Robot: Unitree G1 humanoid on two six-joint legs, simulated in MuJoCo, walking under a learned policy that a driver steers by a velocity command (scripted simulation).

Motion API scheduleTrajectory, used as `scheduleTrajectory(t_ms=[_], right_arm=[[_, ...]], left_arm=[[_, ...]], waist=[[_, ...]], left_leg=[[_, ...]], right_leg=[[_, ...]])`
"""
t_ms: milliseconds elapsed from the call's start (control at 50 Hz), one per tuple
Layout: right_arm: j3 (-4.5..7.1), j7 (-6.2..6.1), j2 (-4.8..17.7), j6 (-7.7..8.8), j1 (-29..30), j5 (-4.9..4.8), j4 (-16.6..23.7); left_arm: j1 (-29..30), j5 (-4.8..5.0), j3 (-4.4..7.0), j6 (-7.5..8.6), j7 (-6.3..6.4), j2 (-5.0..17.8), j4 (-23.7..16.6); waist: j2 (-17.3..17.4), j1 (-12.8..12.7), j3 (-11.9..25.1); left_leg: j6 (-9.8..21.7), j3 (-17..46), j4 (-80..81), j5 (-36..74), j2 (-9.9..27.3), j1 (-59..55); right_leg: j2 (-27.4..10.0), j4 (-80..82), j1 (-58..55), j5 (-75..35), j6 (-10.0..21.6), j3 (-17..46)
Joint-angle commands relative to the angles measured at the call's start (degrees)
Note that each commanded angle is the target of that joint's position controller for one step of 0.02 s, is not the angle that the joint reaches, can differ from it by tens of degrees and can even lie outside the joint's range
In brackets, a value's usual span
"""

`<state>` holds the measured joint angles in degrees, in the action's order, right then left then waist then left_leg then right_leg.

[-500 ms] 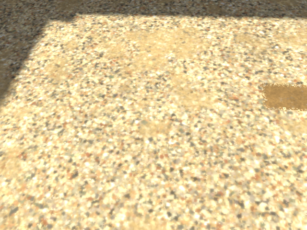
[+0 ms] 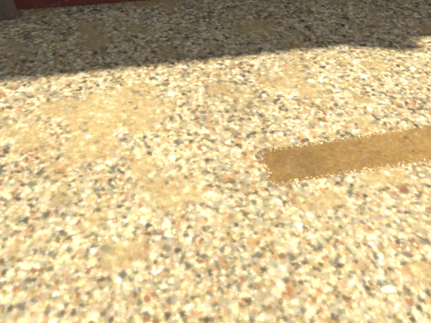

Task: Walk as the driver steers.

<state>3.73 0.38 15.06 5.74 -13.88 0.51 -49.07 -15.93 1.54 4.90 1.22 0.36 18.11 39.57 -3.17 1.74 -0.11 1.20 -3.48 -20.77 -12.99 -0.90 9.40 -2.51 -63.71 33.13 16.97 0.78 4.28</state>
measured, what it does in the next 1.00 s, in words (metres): walks ahead: right foot, then left foot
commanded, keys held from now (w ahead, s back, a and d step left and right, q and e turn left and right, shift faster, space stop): e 0.40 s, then no key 0.06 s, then q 0.54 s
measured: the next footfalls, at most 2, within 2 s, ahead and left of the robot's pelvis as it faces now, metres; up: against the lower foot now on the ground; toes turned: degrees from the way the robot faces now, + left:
right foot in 0.26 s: +0.26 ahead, -0.14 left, +0.00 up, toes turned -11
left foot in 0.66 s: +0.30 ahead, +0.09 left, +0.00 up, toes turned -16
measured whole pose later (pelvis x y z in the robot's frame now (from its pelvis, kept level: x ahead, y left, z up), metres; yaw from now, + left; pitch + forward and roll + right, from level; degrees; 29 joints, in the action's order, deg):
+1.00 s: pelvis +0.22 -0.02 -0.02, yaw -6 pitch +1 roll -2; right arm 4.1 -0.5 18.2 -2.0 -9.8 -0.8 -38.0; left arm -11.2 -1.0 4.8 -0.4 2.0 15.8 38.5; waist 1.4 -0.3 -2.4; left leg -2.0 3.5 -55.0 -29.0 -0.6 27.0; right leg -0.6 -32.9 17.9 16.2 1.5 -5.6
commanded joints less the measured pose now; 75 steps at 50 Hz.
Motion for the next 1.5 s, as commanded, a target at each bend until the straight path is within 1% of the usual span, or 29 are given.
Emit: scheduleTrajectory(t_ms=[20,160,240,260,280,300,320,340,380,480,620,660,680,700,720,820,880,940,980,1060,1160,1180,1200,1220,1240,1280,1320,1400,1500], right_arm=[[1.75,-0.66,8.6,0.58,3.1,0.14,3.2],[2.51,-1.81,12.2,-1.91,2.3,-1.81,2.8],[2.79,-1.95,12.3,-2.70,3.3,-3.16,3.9],[1.63,-1.45,9.1,-2.59,-0.1,-0.59,4.8],[-0.40,-0.40,4.3,-2.16,-6.9,2.05,6.7],[0.64,0.24,10.6,-1.96,-3.3,0.24,6.0],[1.03,0.19,11.8,-2.27,1.9,-1.49,7.7],[0.84,-0.45,10.8,-2.82,3.2,-1.00,7.8],[1.02,-1.35,10.9,-4.33,2.9,-0.22,7.7],[-0.01,-2.14,7.5,-5.38,0.6,0.14,6.6],[-0.89,-1.00,5.5,-5.42,2.8,-0.15,7.1],[-0.40,-0.88,9.1,-5.13,4.6,1.03,8.9],[0.42,-1.12,13.5,-5.14,6.5,0.80,10.4],[0.73,-0.95,12.7,-5.25,7.3,0.31,9.6],[0.39,-0.74,10.9,-5.18,7.7,0.20,10.2],[1.19,-1.23,10.9,-5.19,4.4,-0.94,11.5],[1.37,-1.59,9.8,-5.94,4.6,-1.32,13.8],[1.22,-1.29,7.5,-6.59,3.5,-1.15,15.6],[2.48,-0.76,9.4,-7.26,5.0,-1.28,16.2],[1.16,0.04,5.4,-8.33,5.6,-1.81,16.6],[2.69,1.18,7.3,-8.77,0.6,-1.69,16.4],[3.81,0.52,10.6,-8.63,-0.8,-1.37,16.6],[5.25,-0.51,18.6,-8.14,-1.4,-0.56,18.9],[4.60,0.35,17.5,-6.73,-2.8,1.74,19.6],[4.06,0.67,16.2,-5.62,-1.1,1.89,19.1],[3.16,-0.27,12.7,-5.42,3.8,-0.56,19.0],[2.53,-1.15,11.7,-6.06,6.0,-0.84,19.5],[2.47,-2.11,11.0,-5.83,1.5,-1.47,18.5],[3.16,-2.21,12.7,-5.27,-0.7,-1.43,17.5]], left_arm=[[3.8,-0.37,0.51,0.54,-0.31,2.2,-6.7],[9.8,-0.77,0.16,-0.16,-3.00,1.4,-10.3],[-3.2,-1.19,3.64,-0.67,-2.73,8.0,-7.7],[-6.9,-1.07,4.64,-1.02,-1.21,12.2,-7.6],[-2.2,-2.24,4.15,-0.70,-0.60,17.1,-10.4],[-2.9,-2.10,3.35,-0.57,-1.28,12.5,-11.7],[0.8,-1.71,2.58,-0.24,-1.57,10.4,-11.6],[3.1,-0.75,2.17,-0.35,-1.38,8.8,-11.0],[6.9,-1.26,1.70,-0.97,-0.79,8.0,-11.5],[8.2,-2.13,1.53,-1.00,0.50,7.7,-10.4],[9.0,-3.55,-1.37,-0.79,-0.61,2.4,-5.6],[5.4,-3.61,-1.61,-0.42,-0.39,2.1,-4.0],[1.6,-3.96,-1.06,-0.30,-0.05,3.5,-3.6],[3.1,-3.85,-1.08,-0.31,0.45,2.5,-3.9],[6.2,-3.37,-0.71,-0.58,0.97,3.6,-4.5],[7.3,-2.60,0.26,-1.61,1.32,2.2,-5.3],[5.7,-2.40,1.22,-1.40,1.07,2.8,-5.0],[3.7,-2.57,2.09,-1.35,1.51,5.6,-4.6],[3.8,-2.76,1.60,-0.47,2.16,5.1,-5.4],[9.5,-1.90,2.47,-1.04,2.37,7.6,-5.2],[7.1,0.19,2.54,-1.89,1.70,7.1,-3.4],[3.9,-0.59,2.03,-1.80,1.29,4.7,-2.2],[4.6,-4.09,0.60,-1.82,0.99,1.3,-5.0],[11.5,-3.19,1.25,-1.44,1.48,4.2,-6.6],[12.8,-1.60,1.67,-1.62,1.83,5.6,-6.3],[11.1,-2.19,2.03,-1.98,2.83,5.9,-4.3],[9.3,-2.34,2.11,-1.98,2.73,5.5,-3.4],[11.7,-1.33,1.26,-0.73,1.29,3.8,-3.5],[15.4,-0.89,0.96,2.27,-0.31,3.6,-3.8]], waist=[[8.9,-0.4,-2.6],[9.1,0.7,0.1],[6.5,-7.3,7.0],[-3.1,-7.7,11.5],[-14.5,-0.6,19.7],[-6.1,-6.2,27.0],[-2.9,-5.5,18.7],[1.3,-3.7,12.3],[0.4,-0.6,7.0],[-1.8,0.1,9.7],[-3.9,-1.0,5.2],[0.4,-2.3,2.2],[7.9,-5.9,1.1],[14.8,-5.9,0.7],[14.9,-4.6,-0.5],[12.8,-2.5,1.9],[6.4,-2.4,3.6],[-8.7,-1.9,5.0],[-3.9,-2.9,4.9],[-4.3,-1.9,3.5],[-4.0,-0.4,6.7],[4.3,-0.8,5.7],[23.3,-2.3,4.9],[17.6,3.2,9.9],[12.3,2.0,7.4],[8.5,-1.0,4.7],[9.6,-2.8,5.6],[10.6,-0.5,5.4],[12.1,1.1,2.2]], left_leg=[[8.3,8.0,9.7,25.2,14.8,-5.1],[6.2,-3.2,3.9,35.9,14.4,-6.6],[2.3,-6.1,-19.3,42.0,12.1,-5.4],[-1.2,-6.6,-36.2,16.5,8.3,7.8],[-4.5,-0.4,-56.8,-30.4,-1.6,26.3],[-4.0,9.6,-61.1,-26.1,-0.3,27.6],[-3.3,9.0,-59.3,-20.1,1.6,30.3],[-3.4,8.5,-54.7,-16.0,3.6,30.4],[-3.9,8.3,-47.8,-12.0,4.8,24.0],[-6.0,6.5,-36.0,-7.3,3.6,17.4],[-3.6,3.8,-14.3,0.8,3.7,3.0],[-0.8,8.7,-6.9,10.7,6.7,2.7],[2.1,14.5,-5.4,15.1,11.1,5.2],[4.8,18.1,-1.5,4.7,11.7,11.9],[4.9,19.7,0.3,0.4,11.2,14.6],[4.7,21.3,-3.5,4.9,9.2,12.4],[2.8,18.1,-9.9,5.3,5.5,15.0],[-2.2,6.5,-29.1,-12.2,-0.2,23.3],[-3.8,7.5,-46.7,-23.0,2.7,27.9],[-4.3,3.4,-33.8,-13.6,4.7,19.9],[-0.6,-2.1,-9.4,1.2,-0.6,3.6],[2.1,5.0,-4.3,13.4,2.3,-3.4],[11.1,30.3,-3.1,37.9,19.8,-11.1],[20.0,36.2,-0.7,36.5,24.1,-7.1],[18.6,31.3,-0.1,31.0,21.2,-5.5],[12.8,25.3,-0.7,23.4,15.7,-3.4],[11.6,22.6,-0.5,25.1,13.0,0.1],[11.8,26.7,5.6,-10.6,10.8,-2.5],[12.3,30.4,6.6,-15.1,10.5,-0.7]], right_leg=[[-2.8,4.2,10.1,-4.7,-2.0,0.4],[0.0,26.3,-2.5,-15.8,-0.2,-6.3],[5.7,36.4,-21.6,-17.1,5.9,-8.4],[-2.9,35.9,-36.4,-37.9,9.9,3.3],[-19.4,33.7,-50.7,-55.5,23.3,30.0],[-19.1,39.3,-49.1,-40.1,24.6,32.5],[-16.0,41.3,-42.5,-32.1,21.0,26.0],[-12.5,42.6,-34.7,-25.8,17.4,21.2],[-8.7,45.1,-21.0,-21.9,14.8,16.6],[-6.6,44.4,-16.1,-25.5,14.4,11.3],[-5.4,44.3,-10.3,2.8,9.8,8.4],[-1.8,39.5,-11.1,5.6,4.5,6.5],[2.7,35.0,-11.3,7.0,1.9,2.4],[4.9,32.6,-16.6,1.9,-0.3,-2.8],[4.6,31.2,-18.8,-1.0,-0.5,-3.1],[3.7,30.6,-20.1,-3.7,1.4,-3.6],[0.0,34.0,-23.0,-6.1,3.1,-1.7],[-17.2,42.8,-28.0,-19.0,13.2,13.8],[-22.5,43.4,-28.3,-30.2,17.7,15.7],[-13.8,42.5,-23.5,-28.6,11.0,-0.9],[-12.9,33.2,-21.7,-19.7,5.7,-7.9],[-9.4,23.8,-14.1,-9.0,1.2,-12.3],[-1.4,4.2,4.8,22.2,-5.1,-14.0],[2.0,-5.4,7.5,24.8,-5.4,-2.6],[1.2,-8.2,8.6,20.2,-4.6,-0.5],[-0.2,-5.2,9.0,10.6,-4.3,0.5],[1.2,-4.9,4.0,5.5,-5.1,0.0],[2.0,9.4,4.7,-0.6,-4.9,0.1],[3.6,24.6,-0.7,0.3,-3.9,0.7]])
